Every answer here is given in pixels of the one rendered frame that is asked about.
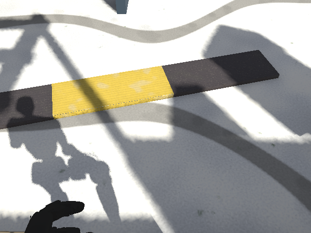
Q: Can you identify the left robot hand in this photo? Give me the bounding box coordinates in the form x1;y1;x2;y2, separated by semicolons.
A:
24;200;93;233

